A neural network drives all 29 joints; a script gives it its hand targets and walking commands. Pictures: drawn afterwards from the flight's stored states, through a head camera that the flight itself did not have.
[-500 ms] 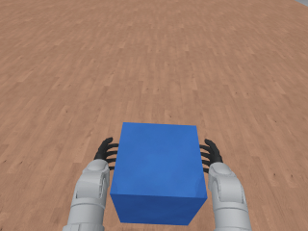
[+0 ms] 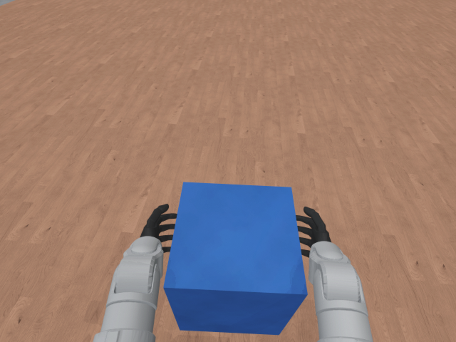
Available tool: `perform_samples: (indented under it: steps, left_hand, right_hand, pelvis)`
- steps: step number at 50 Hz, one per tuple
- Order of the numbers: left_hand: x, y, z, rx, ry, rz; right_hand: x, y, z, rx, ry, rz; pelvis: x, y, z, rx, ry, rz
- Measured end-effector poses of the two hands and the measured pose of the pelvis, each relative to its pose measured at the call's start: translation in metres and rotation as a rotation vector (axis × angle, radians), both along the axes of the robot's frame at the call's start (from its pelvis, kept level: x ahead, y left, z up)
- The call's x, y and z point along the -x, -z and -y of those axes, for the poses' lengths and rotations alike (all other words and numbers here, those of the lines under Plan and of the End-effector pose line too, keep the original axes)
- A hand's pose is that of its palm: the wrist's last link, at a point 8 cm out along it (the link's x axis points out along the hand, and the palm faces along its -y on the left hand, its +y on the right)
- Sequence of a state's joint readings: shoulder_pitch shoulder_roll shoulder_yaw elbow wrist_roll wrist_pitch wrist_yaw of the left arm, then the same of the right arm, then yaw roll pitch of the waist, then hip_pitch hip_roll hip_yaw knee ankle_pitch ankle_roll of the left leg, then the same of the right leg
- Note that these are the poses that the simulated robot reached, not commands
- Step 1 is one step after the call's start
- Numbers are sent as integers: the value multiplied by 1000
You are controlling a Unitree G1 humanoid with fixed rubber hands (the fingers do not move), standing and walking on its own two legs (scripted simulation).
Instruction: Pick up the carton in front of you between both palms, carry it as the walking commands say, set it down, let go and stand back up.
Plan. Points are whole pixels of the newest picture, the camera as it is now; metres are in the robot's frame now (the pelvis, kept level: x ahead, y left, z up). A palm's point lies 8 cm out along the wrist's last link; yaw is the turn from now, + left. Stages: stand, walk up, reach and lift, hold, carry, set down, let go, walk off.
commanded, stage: hold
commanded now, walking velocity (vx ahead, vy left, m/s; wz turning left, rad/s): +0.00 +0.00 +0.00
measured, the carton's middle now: (233, 261) +0.30 +0.00 -0.05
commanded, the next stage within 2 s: set down in 0.48 s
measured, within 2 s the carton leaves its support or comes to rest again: neither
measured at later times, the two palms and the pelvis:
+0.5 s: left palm (151, 251) +0.26 +0.14 +0.05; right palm (326, 246) +0.28 -0.16 +0.05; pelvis -0.02 -0.03 +0.00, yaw +4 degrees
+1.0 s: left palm (168, 253) +0.33 +0.14 -0.08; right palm (305, 256) +0.33 -0.16 -0.07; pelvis -0.02 -0.01 -0.03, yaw +3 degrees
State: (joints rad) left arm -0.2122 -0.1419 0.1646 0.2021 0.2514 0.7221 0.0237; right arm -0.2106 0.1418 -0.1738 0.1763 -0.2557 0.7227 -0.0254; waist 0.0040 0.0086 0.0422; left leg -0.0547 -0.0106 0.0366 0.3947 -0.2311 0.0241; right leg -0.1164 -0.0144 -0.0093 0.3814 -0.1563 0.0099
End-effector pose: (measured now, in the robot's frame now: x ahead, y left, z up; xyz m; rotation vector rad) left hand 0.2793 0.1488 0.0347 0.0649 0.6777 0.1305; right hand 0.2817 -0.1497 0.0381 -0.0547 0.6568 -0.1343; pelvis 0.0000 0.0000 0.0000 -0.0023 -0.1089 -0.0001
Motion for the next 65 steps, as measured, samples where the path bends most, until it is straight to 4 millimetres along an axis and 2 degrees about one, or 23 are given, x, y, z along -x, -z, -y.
perform_samples:
  steps: [5,13,22,29,36,40,43,50,56,65]
  left_hand:
    - [10,-4,-3,1,-26,7]
    - [19,-9,4,4,-36,11]
    - [23,-12,8,9,-64,20]
    - [16,-14,8,14,-81,22]
    - [-6,-3,8,30,-87,5]
    - [-22,15,8,28,-71,-15]
    - [-33,37,8,18,-51,-30]
    - [-46,113,8,10,-12,-39]
    - [-56,172,8,34,-12,-9]
    - [-82,216,9,67,-21,35]
  right_hand:
    - [2,-4,-3,-3,-22,8]
    - [9,-8,5,-19,-25,13]
    - [6,-12,9,-42,-47,23]
    - [-4,-13,8,-47,-51,25]
    - [-25,-4,7,-67,-10,9]
    - [-37,14,6,-71,10,-10]
    - [-44,36,7,-60,17,-24]
    - [-48,112,8,-35,32,-30]
    - [-54,170,8,-49,54,1]
    - [-76,212,9,-78,87,47]
  pelvis:
    - [8,1,4,0,-14,27]
    - [20,3,13,-5,-35,48]
    - [22,4,23,-7,-57,57]
    - [17,4,27,-4,-69,56]
    - [11,7,25,0,-72,30]
    - [10,11,22,5,-70,-18]
    - [11,14,18,7,-66,-85]
    - [19,30,10,8,-55,-307]
    - [27,59,5,13,-58,-513]
    - [39,107,4,20,-63,-686]
